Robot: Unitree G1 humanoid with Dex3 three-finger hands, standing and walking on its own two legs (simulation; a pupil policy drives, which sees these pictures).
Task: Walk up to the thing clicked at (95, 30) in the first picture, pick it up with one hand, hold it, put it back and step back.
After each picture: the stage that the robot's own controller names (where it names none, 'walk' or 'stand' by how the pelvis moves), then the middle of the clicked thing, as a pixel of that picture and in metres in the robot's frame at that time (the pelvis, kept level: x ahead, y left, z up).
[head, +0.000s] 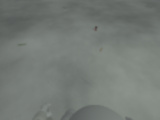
stand; (95, 28) +2.34 -0.15 -0.72
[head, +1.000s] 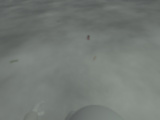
walk; (88, 37) +2.19 +0.17 -0.69
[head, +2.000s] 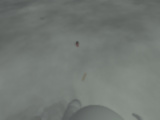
walk; (77, 44) +1.52 +0.41 -0.71
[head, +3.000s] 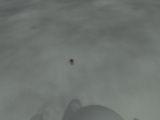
walk; (72, 62) +1.00 +0.40 -0.72
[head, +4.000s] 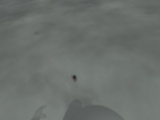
walk; (74, 78) +0.66 +0.30 -0.71
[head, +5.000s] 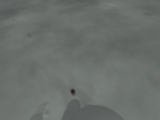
walk; (73, 92) +0.41 +0.25 -0.71
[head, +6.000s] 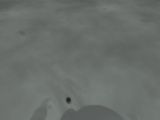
stand; (68, 100) +0.29 +0.22 -0.71
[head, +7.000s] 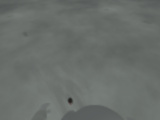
stand; (70, 101) +0.30 +0.21 -0.72
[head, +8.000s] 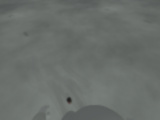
stand; (69, 100) +0.30 +0.23 -0.73
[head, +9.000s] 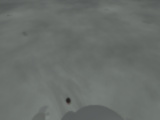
stand; (68, 101) +0.29 +0.23 -0.73
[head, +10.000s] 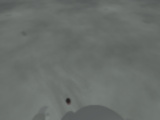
stand; (68, 101) +0.29 +0.23 -0.73
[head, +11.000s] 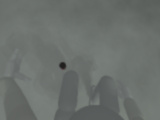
go down; (63, 66) +0.37 +0.23 -0.39
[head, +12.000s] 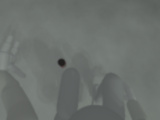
go down; (62, 63) +0.37 +0.24 -0.30
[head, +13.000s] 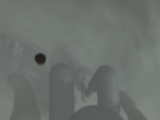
close in; (40, 59) +0.37 +0.27 -0.23
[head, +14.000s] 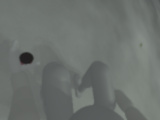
close; (26, 60) +0.37 +0.28 -0.22
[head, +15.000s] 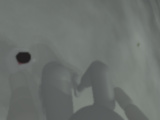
lift; (23, 59) +0.36 +0.28 -0.22
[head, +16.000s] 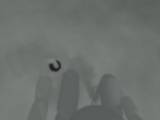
lift; (55, 68) +0.31 +0.24 -0.07
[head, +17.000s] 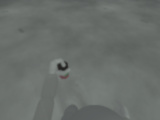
hold; (63, 70) +0.33 +0.18 +0.05
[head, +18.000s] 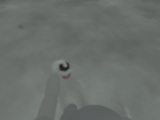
hold; (65, 70) +0.34 +0.18 +0.01
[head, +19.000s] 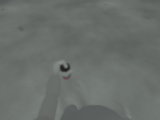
hold; (65, 71) +0.33 +0.17 +0.01
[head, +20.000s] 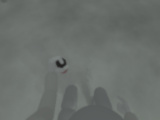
crouch; (62, 66) +0.37 +0.19 -0.06
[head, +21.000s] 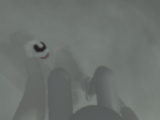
lower; (42, 51) +0.44 +0.27 -0.15
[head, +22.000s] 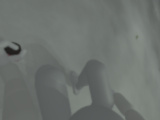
lower; (14, 52) +0.41 +0.30 -0.23
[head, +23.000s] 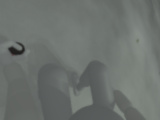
lower; (18, 52) +0.40 +0.30 -0.22
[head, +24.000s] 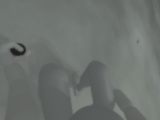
lower; (19, 52) +0.40 +0.30 -0.22
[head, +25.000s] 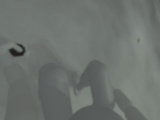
lower; (18, 53) +0.40 +0.30 -0.22
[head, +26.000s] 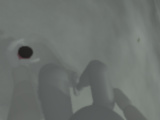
open; (24, 54) +0.39 +0.27 -0.22
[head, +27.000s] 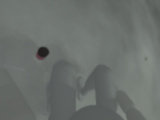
stand; (42, 53) +0.39 +0.25 -0.23
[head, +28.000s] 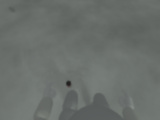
stand; (68, 84) +0.36 +0.20 -0.58
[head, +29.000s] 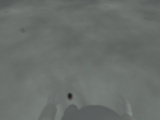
stand; (70, 96) +0.34 +0.20 -0.66
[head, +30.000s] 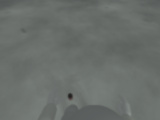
stand; (70, 96) +0.35 +0.19 -0.67
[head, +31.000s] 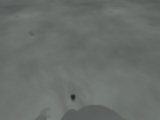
stand; (73, 97) +0.36 +0.19 -0.72
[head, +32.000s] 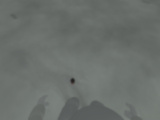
walk; (72, 81) +0.43 +0.17 -0.70
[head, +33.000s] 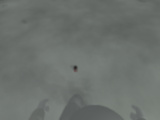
walk; (75, 68) +0.70 +0.25 -0.70
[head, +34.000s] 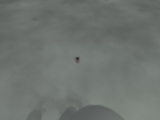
stand; (77, 59) +0.99 +0.22 -0.70
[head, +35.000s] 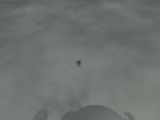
stand; (79, 63) +0.98 +0.19 -0.72
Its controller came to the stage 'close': yes
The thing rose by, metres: 0.71
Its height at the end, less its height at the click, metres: +0.00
